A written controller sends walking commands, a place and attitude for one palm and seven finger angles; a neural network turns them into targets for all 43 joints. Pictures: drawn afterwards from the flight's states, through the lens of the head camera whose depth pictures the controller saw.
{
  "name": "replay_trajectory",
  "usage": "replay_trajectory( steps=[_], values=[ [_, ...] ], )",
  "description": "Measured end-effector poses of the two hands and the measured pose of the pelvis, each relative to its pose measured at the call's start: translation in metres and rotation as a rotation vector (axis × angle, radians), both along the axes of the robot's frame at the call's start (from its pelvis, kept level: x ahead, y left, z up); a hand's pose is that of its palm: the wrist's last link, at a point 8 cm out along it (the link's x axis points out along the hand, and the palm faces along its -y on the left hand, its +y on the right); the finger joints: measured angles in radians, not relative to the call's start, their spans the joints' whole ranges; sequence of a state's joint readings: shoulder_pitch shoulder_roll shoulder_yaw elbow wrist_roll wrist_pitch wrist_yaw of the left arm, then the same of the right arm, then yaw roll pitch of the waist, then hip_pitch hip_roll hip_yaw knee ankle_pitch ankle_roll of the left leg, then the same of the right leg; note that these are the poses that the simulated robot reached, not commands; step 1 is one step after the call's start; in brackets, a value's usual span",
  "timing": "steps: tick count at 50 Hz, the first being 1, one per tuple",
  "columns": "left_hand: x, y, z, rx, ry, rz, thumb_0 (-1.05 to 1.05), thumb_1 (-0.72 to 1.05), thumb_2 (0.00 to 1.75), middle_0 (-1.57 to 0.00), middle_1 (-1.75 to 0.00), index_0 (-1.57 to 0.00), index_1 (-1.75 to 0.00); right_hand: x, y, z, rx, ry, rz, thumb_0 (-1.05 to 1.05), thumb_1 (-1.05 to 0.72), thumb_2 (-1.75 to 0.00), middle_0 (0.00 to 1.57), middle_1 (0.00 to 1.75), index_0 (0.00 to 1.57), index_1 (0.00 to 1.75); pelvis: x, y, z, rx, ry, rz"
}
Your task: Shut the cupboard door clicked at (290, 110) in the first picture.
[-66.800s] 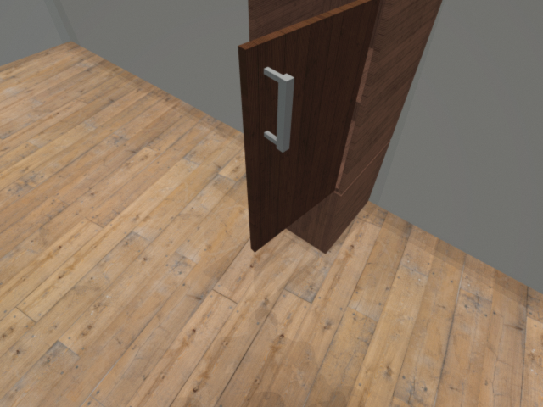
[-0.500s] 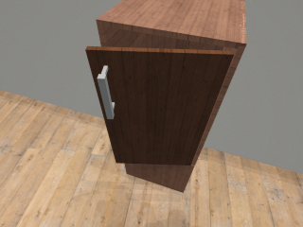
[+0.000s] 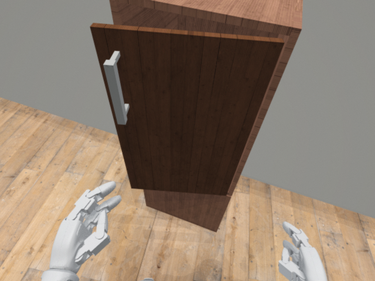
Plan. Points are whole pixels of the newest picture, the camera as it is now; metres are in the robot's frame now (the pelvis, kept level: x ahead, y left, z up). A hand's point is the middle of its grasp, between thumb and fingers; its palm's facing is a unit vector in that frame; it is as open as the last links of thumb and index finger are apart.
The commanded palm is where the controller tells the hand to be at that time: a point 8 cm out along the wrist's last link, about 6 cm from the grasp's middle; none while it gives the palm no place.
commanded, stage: raise the hand and make a fist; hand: left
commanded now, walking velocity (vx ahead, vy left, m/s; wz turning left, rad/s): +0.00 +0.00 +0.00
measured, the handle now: (119, 90) +0.46 +0.18 +0.18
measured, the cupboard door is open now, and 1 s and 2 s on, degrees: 17 17 17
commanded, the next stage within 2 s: bring the fist close to the handle in 1.56 s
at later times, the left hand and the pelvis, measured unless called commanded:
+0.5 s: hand (83, 217) +0.21 +0.20 +0.08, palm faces +0.08 -1.00 -0.05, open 4.1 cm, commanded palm +0.18 +0.24 +0.09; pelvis +0.01 +0.00 +0.01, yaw +0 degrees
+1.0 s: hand (53, 192) +0.22 +0.23 +0.15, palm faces +0.02 -1.00 -0.06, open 3.1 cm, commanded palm +0.19 +0.28 +0.16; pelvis +0.01 +0.04 +0.03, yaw +2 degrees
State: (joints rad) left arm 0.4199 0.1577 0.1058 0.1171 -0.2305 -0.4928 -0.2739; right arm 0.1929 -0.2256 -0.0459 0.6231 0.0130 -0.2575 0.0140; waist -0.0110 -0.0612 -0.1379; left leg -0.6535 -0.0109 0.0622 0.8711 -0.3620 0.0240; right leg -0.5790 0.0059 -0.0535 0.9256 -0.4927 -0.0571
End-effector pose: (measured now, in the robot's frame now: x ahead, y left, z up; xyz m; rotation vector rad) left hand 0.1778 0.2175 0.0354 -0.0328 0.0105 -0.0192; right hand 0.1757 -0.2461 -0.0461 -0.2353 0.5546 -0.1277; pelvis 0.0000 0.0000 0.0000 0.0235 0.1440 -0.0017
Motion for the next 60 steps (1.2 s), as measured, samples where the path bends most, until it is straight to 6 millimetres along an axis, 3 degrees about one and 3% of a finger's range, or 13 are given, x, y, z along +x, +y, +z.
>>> replay_trajectory(
  steps=[4, 8, 10, 13, 18, 22, 27, 30, 37, 43, 47, 54, 60],
  values=[
    [-0.052, 0.017, -0.033, 0.038, 0.168, 0.075, 0.01, 0.91, 0.9, -0.43, -0.55, -0.43, -0.55, 0.028, -0.006, 0.006, -0.041, -0.066, 0.058, 0.01, -0.9, -0.9, 0.2, 0.3, 0.2, 0.3, -0.005, -0.011, -0.014, -0.019, 0.003, 0.021],
    [-0.076, 0.037, -0.004, 0.12, 0.068, 0.21, 0.02, 0.9, 0.9, -0.51, -0.63, -0.5, -0.63, 0.043, 0.001, 0.0, -0.036, -0.11, 0.11, 0.01, -0.9, -0.9, 0.2, 0.3, 0.2, 0.3, -0.009, -0.016, -0.022, -0.044, 0.002, 0.049],
    [-0.07, 0.036, 0.02, 0.134, -0.069, 0.214, 0.02, 0.9, 0.9, -0.54, -0.67, -0.54, -0.67, 0.043, 0.008, -0.009, -0.018, -0.112, 0.13, 0.01, -0.9, -0.9, 0.2, 0.29, 0.2, 0.3, -0.012, -0.017, -0.024, -0.055, 0.0, 0.058],
    [-0.044, 0.02, 0.045, 0.126, -0.21, 0.107, 0.02, 0.9, 0.9, -0.59, -0.73, -0.59, -0.73, 0.034, 0.018, -0.023, 0.021, -0.083, 0.131, 0.01, -0.9, -0.9, 0.2, 0.3, 0.2, 0.3, -0.015, -0.017, -0.025, -0.061, -0.003, 0.062],
    [0.007, -0.002, 0.035, 0.092, -0.017, -0.111, 0.01, 0.9, 0.9, -0.68, -0.83, -0.68, -0.83, -0.002, 0.023, -0.035, 0.093, 0.027, 0.04, 0.01, -0.9, -0.9, 0.2, 0.3, 0.2, 0.3, -0.011, -0.016, -0.013, -0.034, -0.006, 0.035],
    [0.016, 0.013, 0.034, 0.059, 0.119, -0.024, 0.01, 0.9, 0.9, -0.76, -0.91, -0.76, -0.91, -0.03, 0.015, -0.033, 0.097, 0.101, -0.058, 0.01, -0.9, -0.9, 0.2, 0.3, 0.2, 0.3, -0.001, -0.01, 0.0, -0.019, -0.024, 0.006],
    [0.006, 0.042, 0.067, 0.103, -0.012, 0.131, 0.02, 0.9, 0.9, -0.85, -1.01, -0.84, -1.01, -0.046, 0.007, -0.027, 0.045, 0.155, -0.076, 0.01, -0.9, -0.9, 0.2, 0.3, 0.2, 0.3, 0.008, 0.0, 0.008, -0.024, -0.033, 0.001],
    [0.004, 0.044, 0.076, 0.106, -0.071, 0.104, 0.01, 0.9, 0.9, -0.9, -1.07, -0.9, -1.07, -0.044, 0.006, -0.023, 0.012, 0.156, -0.05, 0.01, -0.9, -0.9, 0.2, 0.3, 0.2, 0.3, 0.008, 0.008, 0.01, -0.034, -0.035, 0.013],
    [0.012, 0.039, 0.068, 0.08, 0.002, -0.017, 0.01, 0.9, 0.9, -1.03, -1.21, -1.03, -1.21, -0.015, 0.025, -0.002, -0.004, 0.05, -0.03, 0.01, -0.9, -0.9, 0.2, 0.3, 0.2, 0.3, 0.007, 0.024, 0.014, -0.046, -0.051, 0.013],
    [0.017, 0.063, 0.106, 0.104, -0.124, 0.078, 0.02, 0.9, 0.9, -1.15, -1.33, -1.14, -1.33, 0.012, 0.059, 0.019, 0.032, -0.052, 0.047, 0.01, -0.9, -0.9, 0.2, 0.3, 0.2, 0.3, 0.008, 0.032, 0.02, -0.053, -0.088, 0.02],
    [0.02, 0.067, 0.122, 0.099, -0.143, 0.077, 0.01, 0.9, 0.9, -1.21, -1.4, -1.21, -1.4, 0.023, 0.079, 0.025, 0.062, -0.078, 0.101, 0.01, -0.9, -0.9, 0.2, 0.3, 0.2, 0.3, 0.008, 0.037, 0.025, -0.057, -0.114, 0.029],
    [0.022, 0.067, 0.12, 0.103, -0.008, 0.031, 0.01, 0.9, 0.9, -1.28, -1.47, -1.27, -1.47, 0.021, 0.093, 0.03, 0.076, -0.055, 0.124, 0.01, -0.9, -0.9, 0.2, 0.3, 0.2, 0.3, 0.004, 0.04, 0.033, -0.05, -0.148, 0.028],
    [0.024, 0.08, 0.153, 0.118, -0.125, 0.095, 0.02, 0.9, 0.9, -1.3, -1.49, -1.29, -1.49, 0.011, 0.087, 0.031, 0.059, -0.028, 0.128, 0.01, -0.9, -0.9, 0.2, 0.3, 0.2, 0.3, 0.001, 0.036, 0.037, -0.048, -0.178, 0.032]
  ],
)
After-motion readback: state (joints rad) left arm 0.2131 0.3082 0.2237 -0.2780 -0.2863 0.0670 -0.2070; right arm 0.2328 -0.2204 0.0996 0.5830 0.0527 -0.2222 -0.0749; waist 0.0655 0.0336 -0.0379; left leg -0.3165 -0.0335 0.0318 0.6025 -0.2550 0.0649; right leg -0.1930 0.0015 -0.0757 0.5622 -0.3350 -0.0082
